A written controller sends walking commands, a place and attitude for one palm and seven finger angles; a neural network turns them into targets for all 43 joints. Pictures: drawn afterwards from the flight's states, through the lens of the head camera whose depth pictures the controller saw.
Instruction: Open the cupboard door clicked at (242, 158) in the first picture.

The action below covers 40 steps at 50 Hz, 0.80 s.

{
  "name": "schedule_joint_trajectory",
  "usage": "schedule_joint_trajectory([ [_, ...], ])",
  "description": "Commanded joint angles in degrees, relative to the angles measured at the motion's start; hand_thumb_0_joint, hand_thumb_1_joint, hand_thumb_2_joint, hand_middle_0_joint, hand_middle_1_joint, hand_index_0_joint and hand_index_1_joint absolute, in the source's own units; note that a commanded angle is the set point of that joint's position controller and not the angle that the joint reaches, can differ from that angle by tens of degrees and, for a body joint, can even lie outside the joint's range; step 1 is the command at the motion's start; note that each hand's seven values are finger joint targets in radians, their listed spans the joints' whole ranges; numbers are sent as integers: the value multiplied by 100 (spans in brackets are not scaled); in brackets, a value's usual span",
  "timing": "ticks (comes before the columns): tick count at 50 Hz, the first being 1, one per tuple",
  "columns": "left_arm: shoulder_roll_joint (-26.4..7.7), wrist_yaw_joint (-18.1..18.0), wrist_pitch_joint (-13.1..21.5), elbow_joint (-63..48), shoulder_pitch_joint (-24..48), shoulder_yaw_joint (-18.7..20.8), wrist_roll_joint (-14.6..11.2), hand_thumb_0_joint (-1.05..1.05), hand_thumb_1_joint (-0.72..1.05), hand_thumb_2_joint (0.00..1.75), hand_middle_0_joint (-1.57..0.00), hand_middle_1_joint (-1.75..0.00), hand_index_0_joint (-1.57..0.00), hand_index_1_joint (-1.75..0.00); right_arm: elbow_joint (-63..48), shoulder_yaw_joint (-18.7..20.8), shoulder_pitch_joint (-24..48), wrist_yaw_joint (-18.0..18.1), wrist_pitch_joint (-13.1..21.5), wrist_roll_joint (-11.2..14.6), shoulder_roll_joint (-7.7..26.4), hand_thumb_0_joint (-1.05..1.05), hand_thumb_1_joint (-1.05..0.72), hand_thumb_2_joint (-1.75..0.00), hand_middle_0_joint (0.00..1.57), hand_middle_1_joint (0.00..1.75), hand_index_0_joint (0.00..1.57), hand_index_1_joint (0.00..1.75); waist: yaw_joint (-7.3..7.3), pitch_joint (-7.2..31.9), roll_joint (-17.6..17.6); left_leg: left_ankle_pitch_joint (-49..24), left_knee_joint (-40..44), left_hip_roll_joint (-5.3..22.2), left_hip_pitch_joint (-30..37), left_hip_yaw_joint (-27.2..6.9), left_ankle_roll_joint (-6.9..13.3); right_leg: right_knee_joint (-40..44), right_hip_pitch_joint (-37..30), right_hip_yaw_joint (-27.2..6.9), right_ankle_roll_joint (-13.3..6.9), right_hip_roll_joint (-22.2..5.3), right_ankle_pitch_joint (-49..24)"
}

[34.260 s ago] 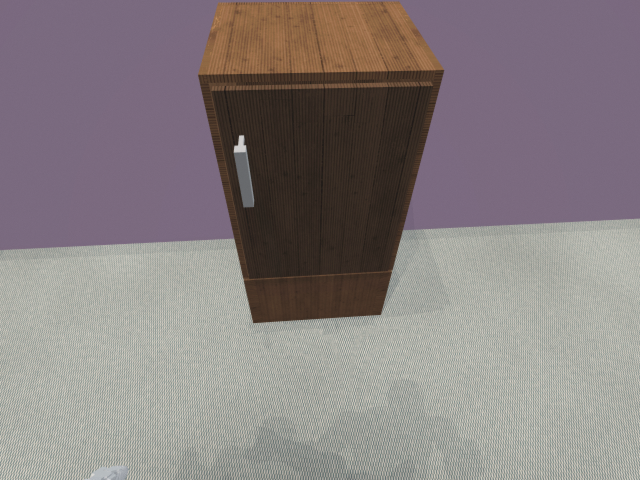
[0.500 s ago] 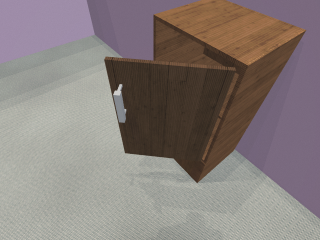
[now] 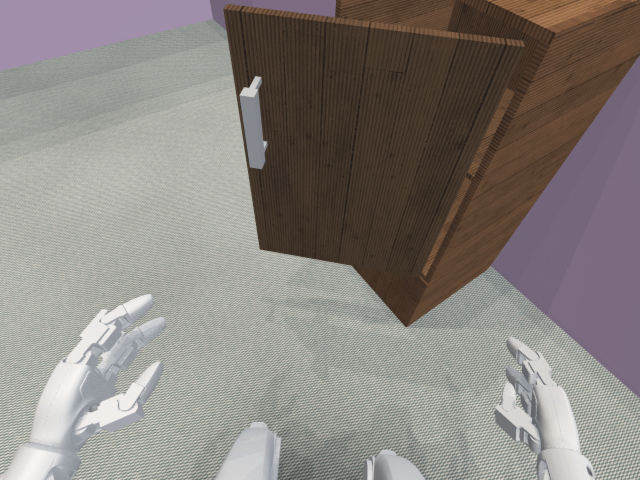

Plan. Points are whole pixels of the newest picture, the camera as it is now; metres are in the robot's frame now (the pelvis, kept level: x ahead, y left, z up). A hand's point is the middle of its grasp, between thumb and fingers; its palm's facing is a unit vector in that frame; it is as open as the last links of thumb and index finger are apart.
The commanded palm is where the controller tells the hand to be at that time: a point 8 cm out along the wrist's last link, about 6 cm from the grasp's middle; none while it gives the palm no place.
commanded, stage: raise the hand with hooked fingers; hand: left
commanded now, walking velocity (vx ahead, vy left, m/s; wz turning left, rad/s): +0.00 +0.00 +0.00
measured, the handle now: (257, 124) +0.65 +0.18 +0.05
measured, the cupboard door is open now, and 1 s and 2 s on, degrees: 44 44 44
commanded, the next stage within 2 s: move the hooked fingers beside the handle in 1.68 s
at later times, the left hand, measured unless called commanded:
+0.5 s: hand (106, 351) +0.24 +0.27 +0.04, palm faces -0.09 -1.00 -0.05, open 11.6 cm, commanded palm +0.22 +0.32 +0.05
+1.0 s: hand (81, 317) +0.27 +0.30 +0.06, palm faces -0.07 -1.00 -0.04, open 13.9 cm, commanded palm +0.25 +0.35 +0.07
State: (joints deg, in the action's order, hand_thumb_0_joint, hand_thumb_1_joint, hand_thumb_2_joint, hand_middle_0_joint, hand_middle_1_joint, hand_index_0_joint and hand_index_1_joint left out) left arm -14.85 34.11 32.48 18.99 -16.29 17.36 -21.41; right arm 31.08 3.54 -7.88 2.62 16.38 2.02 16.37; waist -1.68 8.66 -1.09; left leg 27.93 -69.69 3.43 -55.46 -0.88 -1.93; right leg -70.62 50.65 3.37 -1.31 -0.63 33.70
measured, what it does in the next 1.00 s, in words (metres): stands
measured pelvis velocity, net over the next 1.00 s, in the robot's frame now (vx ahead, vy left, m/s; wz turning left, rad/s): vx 0.00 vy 0.04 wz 0.00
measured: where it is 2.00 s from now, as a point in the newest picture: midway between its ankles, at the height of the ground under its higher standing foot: outside the picture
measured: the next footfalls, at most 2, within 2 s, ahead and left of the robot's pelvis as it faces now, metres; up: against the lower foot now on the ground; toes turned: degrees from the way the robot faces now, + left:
none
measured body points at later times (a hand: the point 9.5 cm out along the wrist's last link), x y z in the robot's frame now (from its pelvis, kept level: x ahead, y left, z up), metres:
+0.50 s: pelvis -0.01 +0.04 +0.00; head +0.06 +0.06 +0.45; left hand +0.24 +0.32 +0.05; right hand +0.13 -0.22 -0.07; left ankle +0.06 +0.14 -0.63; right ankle +0.01 -0.11 -0.63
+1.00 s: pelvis +0.00 +0.04 +0.01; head +0.07 +0.07 +0.45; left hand +0.27 +0.36 +0.06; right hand +0.19 -0.20 -0.05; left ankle +0.06 +0.14 -0.63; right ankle +0.01 -0.11 -0.63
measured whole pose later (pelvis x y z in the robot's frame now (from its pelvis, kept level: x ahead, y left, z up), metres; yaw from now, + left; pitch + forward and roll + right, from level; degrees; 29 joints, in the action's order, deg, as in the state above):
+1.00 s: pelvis +0.00 +0.04 +0.01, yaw +0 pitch +15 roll -5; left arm -23.5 32.6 17.5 16.7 -4.4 23.0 -20.5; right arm 29.2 -2.7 -13.9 3.5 12.5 1.8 15.1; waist 0.0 7.9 0.9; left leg 27.4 -68.6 2.9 -56.7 -1.7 1.3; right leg -64.5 49.2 4.0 1.4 -0.6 30.5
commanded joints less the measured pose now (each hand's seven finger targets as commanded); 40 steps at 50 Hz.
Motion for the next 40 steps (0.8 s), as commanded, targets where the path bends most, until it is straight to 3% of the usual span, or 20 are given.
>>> schedule_joint_trajectory([
  [1, -1277, -196, 18, -2172, 1281, 402, -244, 0, 39, 68, -24, -63, -24, -63, -789, 110, -193, 232, 270, 41, 602, 0, -90, -90, 20, 30, 20, 30, 276, 948, 421, -445, 487, -213, 778, 78, 403, 1777, -170, -902, 62, 119, 191],
  [3, -1339, -344, -198, -2492, 1491, 251, -73, 0, 34, 66, -24, -66, -24, -66, -740, 49, -231, 305, 265, 32, 630, 0, -90, -90, 20, 30, 20, 30, 310, 957, 725, -338, 566, -185, 875, -11, 403, 1645, 20, -742, 11, 183, 155],
  [6, -1357, -522, -627, -2333, 1223, 222, 111, 0, 27, 63, -25, -70, -25, -70, -692, -8, -241, 335, 234, 39, 616, 0, -90, -90, 20, 30, 20, 30, 315, 899, 703, -203, 802, -206, 917, -115, 394, 1683, 13, -532, 18, 205, 146],
  [9, -1469, -569, -946, -2117, 870, 493, 82, 0, 20, 60, -25, -75, -25, -75, -691, -30, -222, 316, 179, 32, 578, 0, -90, -90, 20, 30, 20, 30, 166, 1091, 638, -376, 929, -220, 973, -154, 367, 1645, -160, -377, 2, 212, -24],
  [12, -1485, -612, -1106, -1854, 766, 643, -4, 0, 13, 57, -25, -80, -25, -80, -718, -66, -219, 279, 120, 14, 556, 0, -90, -90, 20, 30, 20, 30, 87, 1006, 545, -334, 1073, -231, 938, -205, 338, 1604, -190, -242, -21, 249, -25],
  [14, -1397, -667, -1063, -1973, 649, 622, -20, 0, 8, 55, -26, -82, -26, -82, -748, -42, -256, 233, 116, 14, 547, 0, -90, -90, 20, 30, 20, 30, 74, 1195, 517, -401, 1184, -240, 1119, -206, 335, 1566, -190, -143, 4, 233, -191],
  [18, -1359, -738, -944, -1882, 790, 551, 17, 0, -1, 51, -27, -88, -27, -88, -771, -36, -371, 179, 104, 7, 608, 0, -90, -90, 20, 30, 20, 30, 150, 1045, 331, -198, 1309, -242, 1096, -260, 329, 1494, -9, -24, 8, 255, -179],
  [21, -1401, -724, -851, -1875, 884, 539, 44, 0, -8, 48, -27, -93, -27, -93, -765, -25, -473, 173, 112, 19, 671, 0, -90, -90, 20, 30, 20, 30, 188, 1020, 470, -19, 1403, -239, 1195, -302, 323, 1463, 94, 1, -1, 249, -203],
  [23, -1558, -701, -813, -2056, 1025, 621, 46, 0, -13, 46, -27, -96, -27, -96, -804, -33, -520, 167, 123, 5, 717, 0, -90, -90, 20, 30, 20, 30, 149, 1214, 648, -131, 1439, -230, 1347, -338, 308, 1377, 65, 34, -30, 245, -381],
  [24, -1522, -693, -826, -1942, 945, 629, 37, 0, -15, 45, -27, -98, -27, -98, -794, -27, -550, 168, 112, 11, 712, 0, -90, -90, 20, 30, 20, 30, 164, 1178, 535, -132, 1459, -224, 1373, -350, 305, 1394, 64, 52, -23, 252, -405],
  [27, -1636, -678, -803, -2087, 1097, 701, 26, 0, -22, 42, -28, -102, -28, -102, -792, -31, -601, 167, 116, 9, 753, 0, -90, -90, 20, 30, 20, 30, 149, 1236, 768, -339, 1485, -207, 1559, -411, 282, 1305, 76, 101, -58, 287, -637],
  [33, -1696, -608, -936, -1976, 1193, 783, 24, 0, -36, 36, -29, -111, -29, -111, -841, -36, -632, 135, 37, 8, 801, 0, -90, -90, 20, 30, 20, 30, 170, 1253, 890, -707, 1515, -190, 1780, -449, 224, 1294, 58, 168, -61, 302, -907],
  [36, -1715, -526, -1022, -1846, 1350, 752, 25, 0, -43, 33, -29, -115, -29, -115, -872, -51, -640, 137, -20, 26, 819, 0, -90, -90, 20, 30, 20, 30, 231, 1164, 870, -560, 1549, -186, 1793, -456, 225, 1363, 109, 160, -44, 314, -852],
  [40, -1826, -378, -1071, -1791, 1558, 849, -31, 0, -50, 30, -30, -120, -30, -120, -906, -73, -666, 137, -44, 15, 824, 0, -90, -90, 20, 30, 20, 30, 216, 1338, 978, -987, 1462, -191, 1975, -423, 215, 1374, 34, 154, -59, 332, -1078],
])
